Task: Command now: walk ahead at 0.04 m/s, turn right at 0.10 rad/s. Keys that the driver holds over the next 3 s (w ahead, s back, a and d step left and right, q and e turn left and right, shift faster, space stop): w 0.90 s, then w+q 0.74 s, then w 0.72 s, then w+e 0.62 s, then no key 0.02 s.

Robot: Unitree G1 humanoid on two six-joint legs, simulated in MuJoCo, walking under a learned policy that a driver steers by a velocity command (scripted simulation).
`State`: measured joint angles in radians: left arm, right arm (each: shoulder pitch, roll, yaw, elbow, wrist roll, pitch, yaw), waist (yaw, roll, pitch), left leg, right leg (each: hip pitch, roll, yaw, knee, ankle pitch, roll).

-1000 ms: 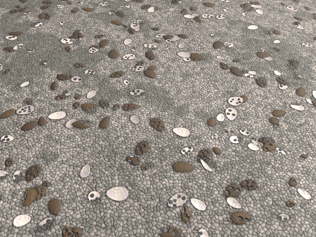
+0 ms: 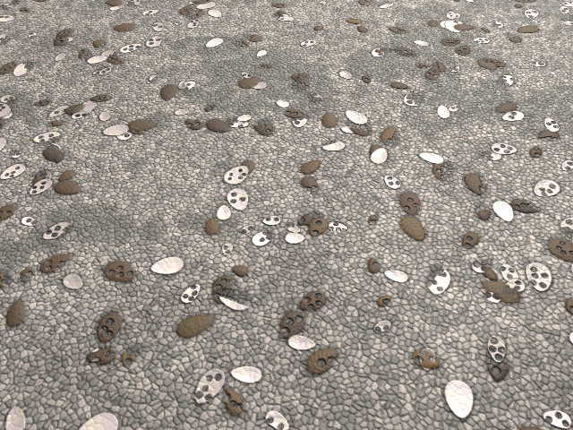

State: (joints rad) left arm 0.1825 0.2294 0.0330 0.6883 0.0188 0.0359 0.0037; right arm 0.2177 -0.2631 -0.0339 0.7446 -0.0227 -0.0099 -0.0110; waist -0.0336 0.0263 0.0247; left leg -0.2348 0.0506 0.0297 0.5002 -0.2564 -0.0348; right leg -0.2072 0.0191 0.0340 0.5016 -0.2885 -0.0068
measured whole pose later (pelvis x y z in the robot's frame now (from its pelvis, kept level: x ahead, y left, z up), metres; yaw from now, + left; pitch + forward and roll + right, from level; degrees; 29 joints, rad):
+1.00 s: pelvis +0.40 +0.02 +0.00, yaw +2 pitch +0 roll -2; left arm 0.23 0.27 0.06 0.78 0.00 -0.09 -0.03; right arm 0.28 -0.30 -0.04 0.80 0.03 -0.07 0.00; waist 0.00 0.04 0.05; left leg -0.51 0.09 -0.06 1.17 -0.31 0.02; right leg -0.24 0.07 -0.09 0.37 -0.12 -0.08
